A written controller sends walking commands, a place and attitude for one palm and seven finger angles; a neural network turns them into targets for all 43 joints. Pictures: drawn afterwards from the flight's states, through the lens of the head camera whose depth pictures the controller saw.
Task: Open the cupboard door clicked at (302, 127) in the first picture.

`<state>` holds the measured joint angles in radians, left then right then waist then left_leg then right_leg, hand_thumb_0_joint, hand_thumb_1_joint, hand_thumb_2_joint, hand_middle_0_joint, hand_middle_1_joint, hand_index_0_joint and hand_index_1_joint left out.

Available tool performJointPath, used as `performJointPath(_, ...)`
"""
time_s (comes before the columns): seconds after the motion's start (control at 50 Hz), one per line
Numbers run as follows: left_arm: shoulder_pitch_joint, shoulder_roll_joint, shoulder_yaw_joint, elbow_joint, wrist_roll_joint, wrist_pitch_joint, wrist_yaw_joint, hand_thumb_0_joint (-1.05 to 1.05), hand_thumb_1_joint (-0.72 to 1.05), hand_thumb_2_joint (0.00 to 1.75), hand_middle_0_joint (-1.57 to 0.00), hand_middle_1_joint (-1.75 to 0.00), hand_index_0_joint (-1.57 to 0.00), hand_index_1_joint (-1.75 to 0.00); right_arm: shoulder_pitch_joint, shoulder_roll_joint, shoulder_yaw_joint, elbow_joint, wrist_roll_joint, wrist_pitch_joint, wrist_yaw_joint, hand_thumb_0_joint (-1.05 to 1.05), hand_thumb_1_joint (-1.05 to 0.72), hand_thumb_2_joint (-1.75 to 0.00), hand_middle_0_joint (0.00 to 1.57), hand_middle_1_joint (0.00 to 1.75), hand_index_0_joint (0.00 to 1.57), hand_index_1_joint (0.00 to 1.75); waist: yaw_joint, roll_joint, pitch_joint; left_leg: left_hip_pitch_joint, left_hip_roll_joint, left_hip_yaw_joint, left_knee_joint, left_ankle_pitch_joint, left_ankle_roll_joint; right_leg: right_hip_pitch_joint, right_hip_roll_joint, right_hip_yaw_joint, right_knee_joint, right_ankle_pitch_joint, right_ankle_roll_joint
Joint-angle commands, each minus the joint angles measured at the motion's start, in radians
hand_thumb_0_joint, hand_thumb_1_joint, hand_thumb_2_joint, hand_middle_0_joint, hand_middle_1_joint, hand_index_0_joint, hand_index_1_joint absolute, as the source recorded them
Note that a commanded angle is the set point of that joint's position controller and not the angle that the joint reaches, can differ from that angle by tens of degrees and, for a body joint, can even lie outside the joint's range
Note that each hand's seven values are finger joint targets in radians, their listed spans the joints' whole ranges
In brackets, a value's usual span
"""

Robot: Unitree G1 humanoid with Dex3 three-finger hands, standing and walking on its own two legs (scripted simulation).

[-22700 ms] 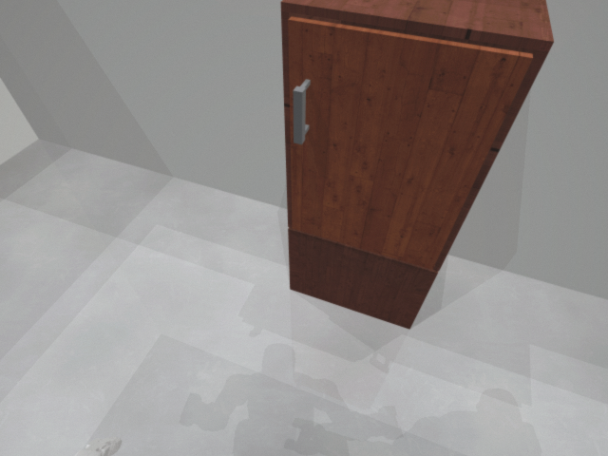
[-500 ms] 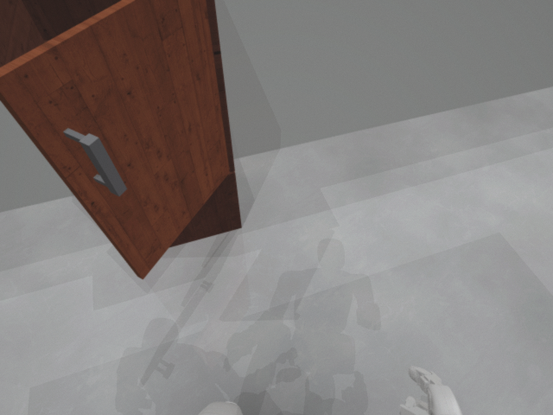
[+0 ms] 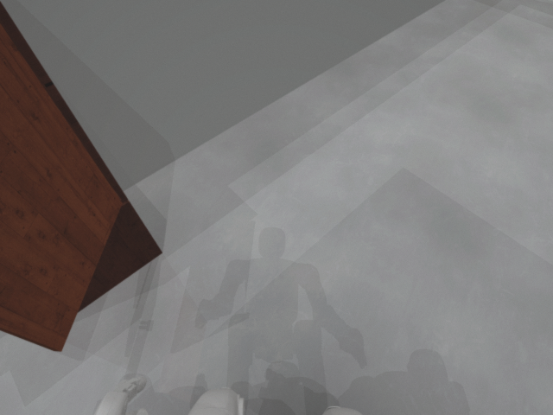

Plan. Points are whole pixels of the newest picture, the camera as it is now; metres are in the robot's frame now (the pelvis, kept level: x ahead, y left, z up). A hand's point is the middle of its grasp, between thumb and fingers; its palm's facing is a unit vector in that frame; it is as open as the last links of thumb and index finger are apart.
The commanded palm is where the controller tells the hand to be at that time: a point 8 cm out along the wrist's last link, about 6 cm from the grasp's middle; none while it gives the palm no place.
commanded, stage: walk to a spot facing it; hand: left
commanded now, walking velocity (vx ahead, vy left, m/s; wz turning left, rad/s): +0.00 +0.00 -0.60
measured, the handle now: out of the picture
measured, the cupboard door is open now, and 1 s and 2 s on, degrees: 44 44 44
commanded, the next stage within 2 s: turn to face it in 1.60 s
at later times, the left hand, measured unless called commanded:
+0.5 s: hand (202, 382) +0.18 +0.14 -0.16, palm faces -0.29 -0.93 -0.23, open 7.4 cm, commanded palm none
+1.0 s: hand (254, 282) +0.36 +0.07 -0.16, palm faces -0.52 -0.84 -0.17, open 7.4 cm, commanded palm none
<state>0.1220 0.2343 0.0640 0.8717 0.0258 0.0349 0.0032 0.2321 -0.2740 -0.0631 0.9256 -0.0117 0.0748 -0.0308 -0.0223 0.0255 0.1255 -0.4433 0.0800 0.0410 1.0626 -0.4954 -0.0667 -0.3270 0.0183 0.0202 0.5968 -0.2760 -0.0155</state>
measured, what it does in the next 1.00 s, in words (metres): walks ahead, turning right: left foot, then right foot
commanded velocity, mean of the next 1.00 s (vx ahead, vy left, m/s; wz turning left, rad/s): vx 0.25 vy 0.00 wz -0.54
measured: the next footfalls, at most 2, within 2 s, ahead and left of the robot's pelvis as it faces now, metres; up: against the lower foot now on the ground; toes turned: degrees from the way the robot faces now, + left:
left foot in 0.16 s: +0.07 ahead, +0.13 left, +0.00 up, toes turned -2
right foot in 0.46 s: +0.03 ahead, -0.14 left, +0.00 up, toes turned -22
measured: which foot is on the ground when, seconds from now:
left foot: up 0.00-0.14, down 0.16-0.44, up 0.46-0.78, down 0.80-1.00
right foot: down 0.00-0.16, up 0.18-0.44, down 0.46-0.80, up 0.82-1.00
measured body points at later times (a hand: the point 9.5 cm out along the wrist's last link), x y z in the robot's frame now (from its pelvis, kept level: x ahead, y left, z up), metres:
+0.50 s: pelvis +0.03 -0.03 +0.00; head +0.06 -0.05 +0.44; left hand +0.20 +0.19 -0.14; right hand -0.03 -0.27 -0.16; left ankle +0.03 +0.13 -0.71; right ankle +0.00 -0.12 -0.73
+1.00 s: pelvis +0.20 -0.07 +0.01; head +0.25 -0.08 +0.46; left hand +0.39 +0.11 -0.14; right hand +0.11 -0.29 -0.12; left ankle +0.25 +0.03 -0.73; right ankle +0.12 -0.17 -0.64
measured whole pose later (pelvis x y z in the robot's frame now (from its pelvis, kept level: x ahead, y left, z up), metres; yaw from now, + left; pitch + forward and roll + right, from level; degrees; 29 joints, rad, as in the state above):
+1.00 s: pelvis +0.20 -0.07 +0.01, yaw -35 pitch +2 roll -1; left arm 0.21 0.23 0.09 0.98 0.04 0.01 -0.05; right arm 0.28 -0.16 -0.02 0.94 -0.04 -0.07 -0.02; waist 0.02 -0.04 0.05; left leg -0.21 0.09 0.20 0.44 -0.26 0.00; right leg -0.56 -0.06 -0.04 1.15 -0.27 -0.01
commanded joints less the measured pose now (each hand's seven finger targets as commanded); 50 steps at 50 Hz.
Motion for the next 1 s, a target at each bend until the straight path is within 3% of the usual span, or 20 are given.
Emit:
performJointPath(0.0, 0.023, 0.199, 0.051, -0.058, 0.006, -0.008, 0.014, 0.0, 0.9, 0.9, -0.2, -0.3, -0.2, -0.3, 0.017, -0.017, -0.007, -0.087, 0.002, -0.041, 0.007, 0.0, -0.9, -0.9, 0.2, 0.3, 0.2, 0.3, 0.021, -0.141, -0.156, 0.033, -0.02, 0.005, -0.155, 0.048, -0.001, 0.074, -0.231, 0.257, -0.218, 0.269, -0.17)
performJointPath(0.08, -0.024, 0.179, 0.048, -0.063, -0.001, 0.001, 0.005, 0.0, 0.9, 0.9, -0.2, -0.3, -0.2, -0.3, 0.117, -0.023, -0.006, -0.067, 0.003, -0.058, 0.0, 0.0, -0.9, -0.9, 0.2, 0.3, 0.2, 0.3, -0.03, -0.159, -0.143, 0.225, -0.049, 0.006, -0.486, 0.181, 0.015, -0.049, -0.168, 0.283, -0.176, 0.109, -0.109)
performJointPath(0.1, -0.032, 0.146, 0.041, -0.08, -0.01, 0.007, 0.001, 0.0, 0.9, 0.9, -0.2, -0.3, -0.2, -0.3, 0.165, -0.067, -0.011, -0.057, -0.003, -0.069, -0.005, 0.0, -0.9, -0.9, 0.2, 0.3, 0.2, 0.3, -0.048, -0.055, -0.16, 0.322, 0.017, -0.068, -0.642, 0.178, 0.042, -0.139, -0.101, 0.234, -0.1, 0.009, -0.061)
performJointPath(0.12, 0.002, 0.077, 0.028, -0.097, -0.02, 0.012, -0.009, 0.0, 0.9, 0.9, -0.2, -0.3, -0.2, -0.3, 0.171, -0.169, -0.029, -0.064, -0.02, -0.08, -0.009, 0.0, -0.9, -0.9, 0.2, 0.3, 0.2, 0.3, -0.041, 0.24, -0.151, 0.381, 0.27, -0.367, -0.787, 0.135, 0.134, -0.295, 0.043, 0.095, 0.126, -0.201, 0.006)
performJointPath(0.14, -0.02, 0.087, 0.029, -0.117, -0.014, 0.004, -0.017, 0.0, 0.9, 0.9, -0.2, -0.3, -0.2, -0.3, 0.174, -0.212, -0.034, -0.086, -0.025, -0.081, -0.02, 0.0, -0.9, -0.9, 0.2, 0.3, 0.2, 0.3, -0.044, 0.244, -0.147, 0.288, 0.425, -0.496, -0.852, 0.169, 0.235, -0.283, 0.038, 0.008, 0.369, -0.336, 0.032)
performJointPath(0.24, -0.014, 0.048, 0.033, -0.076, -0.005, 0.006, -0.045, 0.0, 0.9, 0.9, -0.2, -0.3, -0.2, -0.3, 0.047, -0.109, -0.007, -0.103, -0.031, -0.09, -0.016, 0.0, -0.9, -0.9, 0.2, 0.3, 0.2, 0.3, 0.014, 0.164, -0.126, 0.262, 0.242, -0.083, -0.738, 0.535, 0.174, -0.212, -0.054, -0.041, 0.457, -0.181, 0.061)
performJointPath(0.32, -0.059, 0.022, 0.02, -0.088, -0.003, -0.007, -0.057, 0.0, 0.9, 0.9, -0.2, -0.3, -0.2, -0.3, 0.131, -0.129, -0.023, -0.066, -0.031, -0.086, -0.005, 0.0, -0.9, -0.9, 0.2, 0.3, 0.2, 0.3, -0.04, 0.187, -0.146, 0.299, 0.256, -0.015, -0.734, 0.285, 0.162, -0.102, -0.029, -0.128, 0.159, -0.2, 0.04)
performJointPath(0.38, 0.026, 0.044, 0.028, -0.052, 0.002, -0.02, -0.056, 0.0, 0.9, 0.9, -0.2, -0.3, -0.2, -0.3, 0.115, -0.137, -0.031, -0.058, -0.025, -0.081, 0.007, 0.0, -0.9, -0.9, 0.2, 0.3, 0.2, 0.3, 0.003, 0.132, -0.151, 0.221, 0.24, 0.046, -0.635, 0.1, 0.115, 0.088, 0.005, -0.18, -0.08, -0.093, 0.017)
performJointPath(0.4, 0.108, 0.084, 0.043, -0.02, 0.002, -0.027, -0.049, 0.0, 0.9, 0.9, -0.2, -0.3, -0.2, -0.3, 0.095, -0.116, -0.027, -0.063, -0.019, -0.083, 0.011, 0.0, -0.9, -0.9, 0.2, 0.3, 0.2, 0.3, 0.044, 0.046, -0.171, 0.093, 0.195, 0.092, -0.515, 0.043, 0.08, 0.266, -0.025, -0.123, -0.164, -0.087, -0.013)
performJointPath(0.42, 0.22, 0.19, 0.069, 0.012, 0.009, -0.039, -0.034, 0.0, 0.9, 0.9, -0.2, -0.3, -0.2, -0.3, 0.039, -0.046, -0.013, -0.1, -0.003, -0.083, 0.021, 0.0, -0.9, -0.9, 0.2, 0.3, 0.2, 0.3, 0.112, -0.24, -0.18, -0.167, 0.073, 0.205, -0.246, -0.094, 0.022, 0.46, -0.26, 0.232, -0.302, -0.259, -0.109)
performJointPath(0.44, 0.306, 0.272, 0.084, 0.037, -0.006, -0.037, -0.02, 0.0, 0.9, 0.9, -0.2, -0.3, -0.2, -0.3, -0.114, -0.035, -0.001, -0.167, -0.006, -0.081, 0.026, 0.0, -0.9, -0.9, 0.2, 0.3, 0.2, 0.3, 0.185, -0.354, -0.109, -0.35, -0.004, 0.106, -0.037, -0.223, 0.006, 0.433, -0.42, 0.519, -0.407, -0.234, -0.218)
performJointPath(0.48, 0.235, 0.208, 0.074, 0.033, -0.006, -0.047, 0.001, 0.0, 0.9, 0.9, -0.2, -0.3, -0.2, -0.3, -0.134, -0.069, -0.02, -0.15, -0.007, -0.083, 0.029, 0.0, -0.9, -0.9, 0.2, 0.3, 0.2, 0.3, 0.122, -0.253, -0.069, -0.377, 0.047, -0.033, 0.081, -0.025, 0.014, 0.35, -0.368, 0.506, -0.417, -0.368, -0.236)
performJointPath(0.56, 0.169, 0.139, 0.049, 0.029, -0.003, -0.077, -0.007, 0.0, 0.9, 0.9, -0.2, -0.3, -0.2, -0.3, -0.09, -0.027, -0.019, -0.101, -0.013, -0.084, 0.043, 0.0, -0.9, -0.9, 0.2, 0.3, 0.2, 0.3, 0.044, -0.173, -0.052, -0.198, 0.032, 0.002, -0.076, 0.157, -0.006, 0.211, -0.247, 0.236, -0.372, 0.019, -0.177)
performJointPath(0.68, 0.176, 0.162, 0.055, 0.061, 0.002, -0.083, -0.015, 0.0, 0.9, 0.9, -0.2, -0.3, -0.2, -0.3, -0.112, -0.008, -0.015, -0.119, -0.005, -0.111, 0.047, 0.0, -0.9, -0.9, 0.2, 0.3, 0.2, 0.3, 0.038, -0.163, -0.06, -0.023, -0.021, 0.02, -0.346, 0.191, 0.01, 0.168, -0.234, 0.241, -0.332, 0.031, -0.173)
performJointPath(0.74, 0.12, 0.137, 0.054, 0.05, -0.007, -0.076, -0.019, 0.0, 0.9, 0.9, -0.2, -0.3, -0.2, -0.3, 0.055, -0.054, -0.019, -0.058, -0.008, -0.133, 0.026, 0.0, -0.9, -0.9, 0.2, 0.3, 0.2, 0.3, -0.051, -0.067, -0.102, 0.352, -0.043, 0.032, -0.572, 0.264, 0.025, -0.018, -0.144, 0.183, -0.168, 0.044, -0.115)
performJointPath(0.76, 0.137, 0.083, 0.043, 0.039, -0.013, -0.076, -0.025, 0.0, 0.9, 0.9, -0.2, -0.3, -0.2, -0.3, 0.19, -0.14, -0.039, -0.019, -0.021, -0.142, 0.01, 0.0, -0.9, -0.9, 0.2, 0.3, 0.2, 0.3, -0.102, 0.117, -0.187, 0.565, 0.111, -0.165, -0.648, 0.1, 0.078, -0.162, -0.049, 0.114, 0.077, -0.009, -0.071)
performJointPath(0.78, 0.161, 0.031, 0.028, 0.022, -0.017, -0.078, -0.034, 0.0, 0.9, 0.9, -0.2, -0.3, -0.2, -0.3, 0.332, -0.245, -0.06, -0.001, -0.036, -0.145, 0.003, 0.0, -0.9, -0.9, 0.2, 0.3, 0.2, 0.3, -0.136, 0.361, -0.293, 0.692, 0.402, -0.523, -0.773, -0.008, 0.183, -0.327, 0.061, -0.042, 0.458, -0.323, -0.017)
performJointPath(0.8, 0.109, 0.061, 0.033, 0.003, -0.007, -0.083, -0.035, 0.0, 0.9, 0.9, -0.2, -0.3, -0.2, -0.3, 0.32, -0.225, -0.044, -0.005, -0.034, -0.136, 0.001, 0.0, -0.9, -0.9, 0.2, 0.3, 0.2, 0.3, -0.13, 0.241, -0.242, 0.586, 0.458, -0.62, -0.845, -0.095, 0.239, -0.387, 0.011, 0.037, 0.624, -0.31, -0.031)
performJointPath(0.88, 0.099, 0.014, 0.033, 0.037, 0.01, -0.062, -0.061, 0.0, 0.9, 0.9, -0.2, -0.3, -0.2, -0.3, 0.099, -0.055, 0.001, -0.035, -0.025, -0.154, 0.001, 0.0, -0.9, -0.9, 0.2, 0.3, 0.2, 0.3, 0.011, 0.15, -0.047, 0.279, 0.298, -0.202, -0.877, 0.121, 0.148, -0.369, -0.124, 0.005, 0.687, -0.013, -0.002)
performJointPath(0.98, 0.012, -0.028, 0.011, 0.009, 0.01, -0.046, -0.065, 0.0, 0.9, 0.9, -0.2, -0.3, -0.2, -0.3, 0.195, -0.04, 0.0, 0.026, -0.021, -0.161, 0.006, 0.0, -0.9, -0.9, 0.2, 0.3, 0.2, 0.3, -0.008, 0.103, -0.096, 0.371, 0.244, 0.04, -0.857, 0.417, 0.156, -0.339, -0.126, -0.065, 0.41, 0.065, 0.016)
